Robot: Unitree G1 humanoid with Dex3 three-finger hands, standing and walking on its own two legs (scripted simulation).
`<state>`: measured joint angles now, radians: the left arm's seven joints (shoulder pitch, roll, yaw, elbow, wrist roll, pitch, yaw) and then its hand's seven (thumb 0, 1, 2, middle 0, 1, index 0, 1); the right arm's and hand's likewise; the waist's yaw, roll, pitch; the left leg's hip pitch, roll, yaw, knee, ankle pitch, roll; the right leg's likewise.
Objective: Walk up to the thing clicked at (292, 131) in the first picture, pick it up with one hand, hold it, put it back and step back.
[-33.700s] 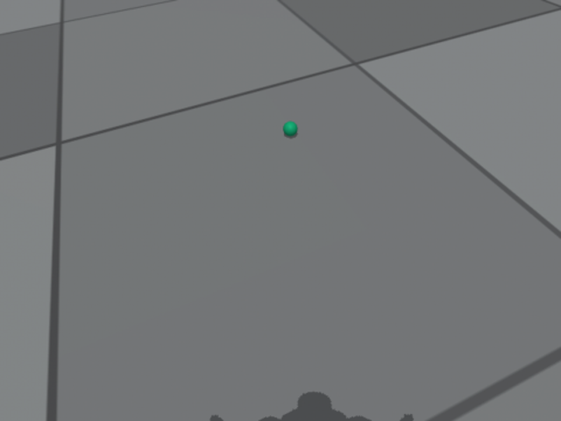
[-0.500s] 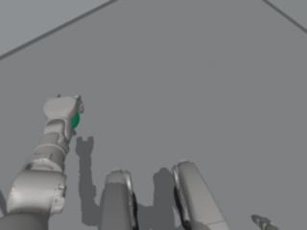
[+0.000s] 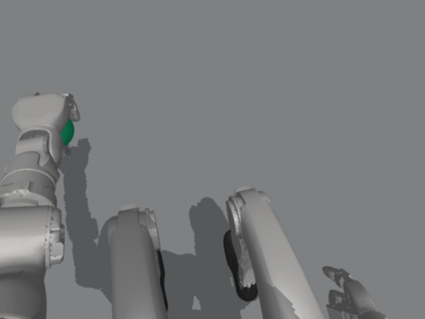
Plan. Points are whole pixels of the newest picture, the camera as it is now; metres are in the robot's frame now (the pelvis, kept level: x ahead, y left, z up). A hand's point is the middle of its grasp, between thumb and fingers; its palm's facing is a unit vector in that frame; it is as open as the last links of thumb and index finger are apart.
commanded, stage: crouch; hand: left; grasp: from above
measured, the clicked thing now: (50, 129) +0.49 +0.29 -0.16
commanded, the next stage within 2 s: lower in 0.80 s
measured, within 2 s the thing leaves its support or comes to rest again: neither
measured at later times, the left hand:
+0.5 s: hand (70, 134) +0.49 +0.27 -0.22, palm faces -0.44 -0.06 -0.89, open 9.1 cm
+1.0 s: hand (73, 134) +0.50 +0.28 -0.25, palm faces -0.45 -0.06 -0.89, open 9.1 cm
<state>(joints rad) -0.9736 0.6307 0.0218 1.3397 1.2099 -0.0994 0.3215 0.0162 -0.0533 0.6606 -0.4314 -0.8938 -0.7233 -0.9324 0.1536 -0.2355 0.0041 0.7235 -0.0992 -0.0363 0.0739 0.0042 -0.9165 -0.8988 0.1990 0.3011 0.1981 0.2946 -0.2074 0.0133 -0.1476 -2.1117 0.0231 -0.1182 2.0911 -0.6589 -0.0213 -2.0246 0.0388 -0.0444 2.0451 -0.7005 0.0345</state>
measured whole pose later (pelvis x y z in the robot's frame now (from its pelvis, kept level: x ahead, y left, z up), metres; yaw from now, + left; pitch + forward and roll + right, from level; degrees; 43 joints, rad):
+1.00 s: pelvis -0.01 +0.00 -0.09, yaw -4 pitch +34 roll -10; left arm -1.10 0.82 0.04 1.49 1.23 -0.15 0.31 0.02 -0.06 0.69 -0.42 -0.89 -0.71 -0.95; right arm 0.16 -0.26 0.15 0.69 -0.13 -0.01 0.11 0.00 -0.92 -0.90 0.20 0.30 0.20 0.30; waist -0.29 -0.03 -0.02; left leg -2.33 0.02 -0.19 2.39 -0.68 -0.03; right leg -2.22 0.07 -0.09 2.31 -0.70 0.05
